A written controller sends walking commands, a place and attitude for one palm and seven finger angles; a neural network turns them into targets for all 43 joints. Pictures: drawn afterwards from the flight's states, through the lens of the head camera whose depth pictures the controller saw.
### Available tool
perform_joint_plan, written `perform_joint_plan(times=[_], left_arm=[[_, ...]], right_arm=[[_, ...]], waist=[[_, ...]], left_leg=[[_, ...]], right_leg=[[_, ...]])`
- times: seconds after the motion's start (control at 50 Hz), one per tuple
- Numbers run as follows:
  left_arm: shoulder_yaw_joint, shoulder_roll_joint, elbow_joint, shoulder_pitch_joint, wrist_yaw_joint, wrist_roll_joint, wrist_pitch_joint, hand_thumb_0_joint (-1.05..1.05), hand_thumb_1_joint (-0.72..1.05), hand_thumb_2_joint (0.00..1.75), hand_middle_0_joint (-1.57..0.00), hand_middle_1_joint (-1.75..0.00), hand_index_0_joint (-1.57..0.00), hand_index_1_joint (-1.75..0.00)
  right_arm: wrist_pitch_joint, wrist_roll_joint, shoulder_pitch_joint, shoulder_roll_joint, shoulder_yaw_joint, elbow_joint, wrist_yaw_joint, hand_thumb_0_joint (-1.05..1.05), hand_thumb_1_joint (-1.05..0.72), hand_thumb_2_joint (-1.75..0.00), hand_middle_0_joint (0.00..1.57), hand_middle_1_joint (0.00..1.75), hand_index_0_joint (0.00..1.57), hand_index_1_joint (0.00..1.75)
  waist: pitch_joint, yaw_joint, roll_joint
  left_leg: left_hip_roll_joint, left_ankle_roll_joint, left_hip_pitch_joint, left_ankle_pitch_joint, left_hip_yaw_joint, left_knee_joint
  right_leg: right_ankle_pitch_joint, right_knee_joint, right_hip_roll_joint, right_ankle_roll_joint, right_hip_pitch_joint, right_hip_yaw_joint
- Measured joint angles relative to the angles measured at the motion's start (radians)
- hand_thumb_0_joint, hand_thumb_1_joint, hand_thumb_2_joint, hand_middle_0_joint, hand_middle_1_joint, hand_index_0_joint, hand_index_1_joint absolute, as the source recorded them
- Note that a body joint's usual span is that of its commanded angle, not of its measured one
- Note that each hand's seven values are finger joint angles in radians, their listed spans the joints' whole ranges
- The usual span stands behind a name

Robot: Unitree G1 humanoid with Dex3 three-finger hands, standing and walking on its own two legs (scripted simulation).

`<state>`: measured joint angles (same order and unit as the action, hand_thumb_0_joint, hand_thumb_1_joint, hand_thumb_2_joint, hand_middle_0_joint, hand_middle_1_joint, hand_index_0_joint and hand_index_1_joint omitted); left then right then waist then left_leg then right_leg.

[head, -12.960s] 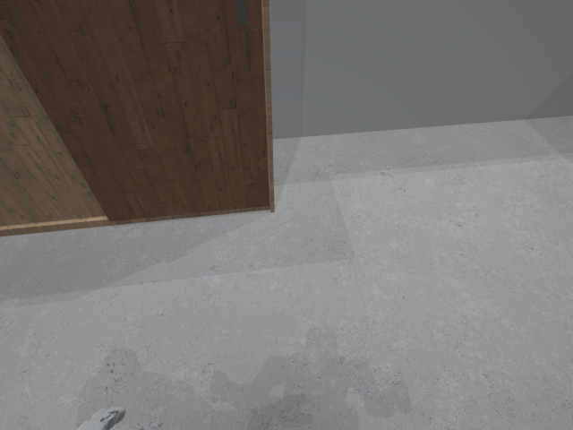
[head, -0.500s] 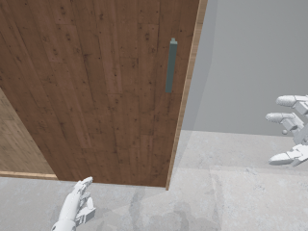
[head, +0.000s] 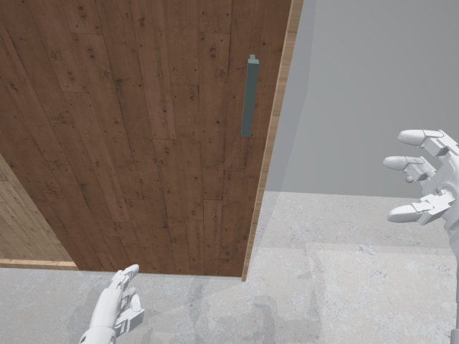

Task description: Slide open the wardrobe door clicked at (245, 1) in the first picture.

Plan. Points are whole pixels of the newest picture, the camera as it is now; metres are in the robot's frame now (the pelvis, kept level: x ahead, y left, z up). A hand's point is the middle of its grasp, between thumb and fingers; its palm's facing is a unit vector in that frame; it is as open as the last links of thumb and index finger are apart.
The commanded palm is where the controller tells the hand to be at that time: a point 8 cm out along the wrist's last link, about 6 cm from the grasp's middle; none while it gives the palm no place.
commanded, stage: move the hooked fingers beside the handle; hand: right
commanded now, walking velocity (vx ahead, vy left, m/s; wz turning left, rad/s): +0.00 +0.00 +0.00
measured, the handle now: (248, 97) +0.57 -0.04 +0.18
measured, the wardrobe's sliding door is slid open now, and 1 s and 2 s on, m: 0.00 0.00 0.00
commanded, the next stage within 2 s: none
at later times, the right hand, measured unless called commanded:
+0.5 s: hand (355, 158) +0.35 -0.20 +0.20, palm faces +0.08 +1.00 -0.01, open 14.0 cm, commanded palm +0.34 -0.24 +0.20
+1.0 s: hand (320, 131) +0.43 -0.16 +0.19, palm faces +0.06 +1.00 +0.00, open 14.0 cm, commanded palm +0.41 -0.21 +0.19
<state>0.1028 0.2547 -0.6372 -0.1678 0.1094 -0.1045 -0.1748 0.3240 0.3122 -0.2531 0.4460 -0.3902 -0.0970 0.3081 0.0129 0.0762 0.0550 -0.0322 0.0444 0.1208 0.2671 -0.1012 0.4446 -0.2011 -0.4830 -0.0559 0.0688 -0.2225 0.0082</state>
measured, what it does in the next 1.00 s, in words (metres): stands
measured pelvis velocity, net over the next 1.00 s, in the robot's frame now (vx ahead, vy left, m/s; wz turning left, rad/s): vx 0.01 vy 0.01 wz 0.04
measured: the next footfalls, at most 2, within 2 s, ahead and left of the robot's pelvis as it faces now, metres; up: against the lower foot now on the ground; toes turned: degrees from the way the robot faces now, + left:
none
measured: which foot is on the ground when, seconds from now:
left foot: down 0.00-1.00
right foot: down 0.00-1.00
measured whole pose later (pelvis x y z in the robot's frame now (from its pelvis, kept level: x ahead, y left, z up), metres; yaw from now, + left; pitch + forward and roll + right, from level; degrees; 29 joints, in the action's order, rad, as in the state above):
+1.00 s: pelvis +0.01 +0.01 +0.00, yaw +2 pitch +0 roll +0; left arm 0.06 0.26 -0.67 -0.25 0.08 -0.09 -0.04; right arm 0.27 0.21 -0.63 0.35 -0.24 -0.51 0.10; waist 0.03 0.00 0.03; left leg -0.06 0.06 0.17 0.27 -0.07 0.44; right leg -0.21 -0.47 -0.03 0.05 -0.26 0.03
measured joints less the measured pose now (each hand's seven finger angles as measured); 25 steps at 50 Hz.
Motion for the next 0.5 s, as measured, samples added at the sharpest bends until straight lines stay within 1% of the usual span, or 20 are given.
perform_joint_plan(times=[0.04,0.08,0.12,0.18,0.22,0.26,0.34,0.38,0.42,0.5], left_arm=[[-0.002,0.003,0.002,0.005,0.001,0.0,0.005,0.01,0.9,0.9,-0.21,-0.3,-0.2,-0.3],[-0.004,0.003,0.005,0.008,-0.001,0.004,0.007,0.01,0.9,0.9,-0.21,-0.3,-0.2,-0.3],[-0.006,-0.001,0.005,0.008,-0.004,0.01,0.008,0.01,0.9,0.9,-0.21,-0.3,-0.2,-0.3],[-0.005,-0.011,0.001,0.001,-0.014,0.018,0.012,0.01,0.9,0.9,-0.21,-0.3,-0.2,-0.3],[-0.004,-0.017,-0.001,-0.005,-0.02,0.018,0.022,0.01,0.9,0.9,-0.21,-0.3,-0.2,-0.3],[-0.006,-0.018,0.0,-0.01,-0.026,0.015,0.037,0.01,0.9,0.9,-0.21,-0.3,-0.2,-0.3],[-0.013,-0.008,0.01,-0.012,-0.034,0.01,0.071,0.01,0.9,0.9,-0.21,-0.3,-0.2,-0.3],[-0.019,-0.003,0.014,-0.013,-0.035,0.009,0.081,0.01,0.9,0.9,-0.21,-0.3,-0.2,-0.3],[-0.024,0.001,0.013,-0.014,-0.032,0.011,0.084,0.01,0.9,0.9,-0.21,-0.3,-0.2,-0.3],[-0.026,-0.002,-0.003,-0.009,-0.022,0.017,0.082,0.01,0.9,0.9,-0.2,-0.3,-0.2,-0.3]], right_arm=[[0.023,-0.019,-0.02,-0.009,0.033,-0.018,-0.01,-0.01,0.5,-0.29,0.3,1.2,0.3,1.2],[0.022,-0.03,-0.026,-0.025,0.061,-0.007,-0.023,-0.01,0.5,-0.29,0.3,1.2,0.3,1.2],[-0.002,-0.029,-0.025,-0.047,0.076,0.02,-0.035,-0.01,0.5,-0.29,0.3,1.2,0.3,1.2],[-0.045,-0.019,-0.027,-0.071,0.076,0.051,-0.053,-0.01,0.5,-0.3,0.3,1.2,0.3,1.2],[-0.05,-0.017,-0.037,-0.074,0.068,0.049,-0.067,-0.01,0.5,-0.3,0.3,1.2,0.3,1.2],[-0.028,-0.024,-0.051,-0.072,0.063,0.031,-0.083,-0.01,0.5,-0.3,0.3,1.2,0.3,1.2],[0.046,-0.04,-0.04,-0.068,0.065,0.013,-0.105,-0.01,0.5,-0.3,0.3,1.2,0.3,1.2],[0.06,-0.046,-0.023,-0.074,0.074,0.019,-0.114,-0.01,0.5,-0.3,0.3,1.2,0.3,1.2],[0.051,-0.05,-0.018,-0.09,0.086,0.031,-0.124,-0.01,0.5,-0.3,0.3,1.2,0.3,1.2],[-0.009,-0.053,-0.053,-0.118,0.11,0.043,-0.148,-0.01,0.5,-0.3,0.3,1.2,0.3,1.2]], waist=[[-0.006,-0.004,0.003],[-0.011,-0.009,0.004],[-0.013,-0.014,0.001],[0.0,-0.021,-0.008],[0.014,-0.025,-0.013],[0.023,-0.028,-0.014],[0.028,-0.033,-0.005],[0.025,-0.032,-0.003],[0.017,-0.028,-0.005],[0.004,-0.022,-0.017]], left_leg=[[0.002,-0.001,0.009,0.0,-0.001,0.003],[0.002,-0.001,0.013,0.0,0.001,0.003],[0.002,-0.001,0.012,-0.001,0.007,0.0],[0.0,0.0,0.007,0.0,0.019,-0.007],[-0.002,0.001,0.003,0.003,0.027,-0.009],[-0.003,0.002,0.0,0.006,0.031,-0.009],[-0.005,0.002,0.002,0.009,0.036,-0.009],[-0.006,0.002,0.004,0.009,0.036,-0.008],[-0.006,0.004,0.003,0.01,0.033,-0.006],[-0.007,0.007,-0.003,0.013,0.024,-0.005]], right_leg=[[0.002,0.0,-0.002,0.001,-0.008,-0.001],[0.002,0.002,-0.002,0.001,-0.011,0.002],[0.002,0.008,-0.001,0.001,-0.006,0.007],[-0.001,0.019,0.002,0.0,0.005,0.017],[-0.005,0.024,0.004,-0.002,0.013,0.024],[-0.009,0.026,0.005,-0.003,0.017,0.028],[-0.012,0.027,0.006,-0.004,0.017,0.032],[-0.014,0.024,0.008,-0.003,0.014,0.032],[-0.015,0.021,0.008,-0.004,0.014,0.029],[-0.015,0.016,0.008,-0.007,0.015,0.02]])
